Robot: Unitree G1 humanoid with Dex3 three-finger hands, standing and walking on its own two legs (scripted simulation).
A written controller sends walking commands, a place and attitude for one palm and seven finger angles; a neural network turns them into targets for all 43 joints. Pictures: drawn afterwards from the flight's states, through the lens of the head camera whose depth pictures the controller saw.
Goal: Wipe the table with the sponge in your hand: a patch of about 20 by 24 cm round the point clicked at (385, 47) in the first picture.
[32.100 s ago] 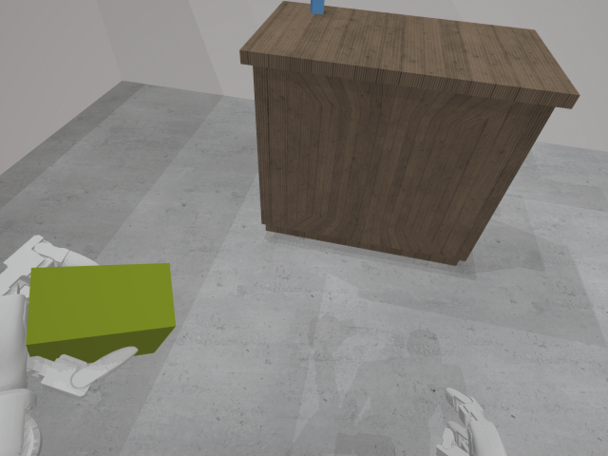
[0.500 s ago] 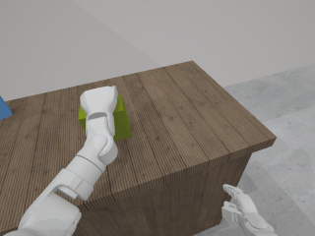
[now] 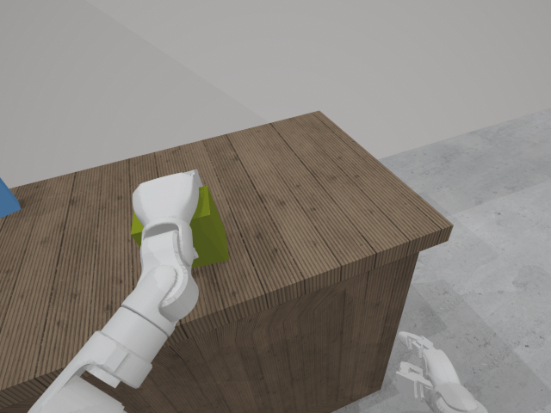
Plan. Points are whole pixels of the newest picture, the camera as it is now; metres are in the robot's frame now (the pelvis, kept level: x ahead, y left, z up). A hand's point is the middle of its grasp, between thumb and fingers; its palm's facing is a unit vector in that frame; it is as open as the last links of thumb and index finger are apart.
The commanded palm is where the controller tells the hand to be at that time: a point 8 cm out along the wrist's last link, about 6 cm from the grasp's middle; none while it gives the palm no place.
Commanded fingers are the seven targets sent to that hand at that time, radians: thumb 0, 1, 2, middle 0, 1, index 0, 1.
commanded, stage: wipe back along the third lane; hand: left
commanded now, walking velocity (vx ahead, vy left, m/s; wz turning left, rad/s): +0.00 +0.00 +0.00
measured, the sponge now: (187, 239) +0.35 +0.19 +0.10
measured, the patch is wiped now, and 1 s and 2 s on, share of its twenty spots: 1.00 1.00 1.00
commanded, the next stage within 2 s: slide back across to the middle lane in 0.36 s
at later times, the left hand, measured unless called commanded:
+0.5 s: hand (182, 237) +0.31 +0.17 +0.15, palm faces +0.22 -0.14 -0.96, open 10.6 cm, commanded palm +0.25 +0.17 +0.18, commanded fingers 0.00 0.10 1.30 -1.20 -1.60 -1.20 -1.60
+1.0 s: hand (153, 242) +0.29 +0.20 +0.16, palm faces +0.23 -0.22 -0.95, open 10.6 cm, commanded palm +0.24 +0.22 +0.21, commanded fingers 0.00 0.10 1.30 -1.20 -1.60 -1.20 -1.60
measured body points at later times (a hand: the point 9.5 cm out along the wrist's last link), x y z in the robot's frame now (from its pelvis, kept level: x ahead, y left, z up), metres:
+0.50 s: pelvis +0.00 -0.01 +0.00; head -0.05 -0.07 +0.44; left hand +0.29 +0.17 +0.20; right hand +0.26 -0.21 -0.07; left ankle +0.02 +0.13 -0.73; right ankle -0.02 -0.09 -0.73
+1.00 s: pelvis +0.00 -0.01 +0.00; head -0.05 -0.06 +0.45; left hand +0.27 +0.21 +0.21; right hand +0.24 -0.22 -0.07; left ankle +0.02 +0.13 -0.73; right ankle -0.02 -0.09 -0.73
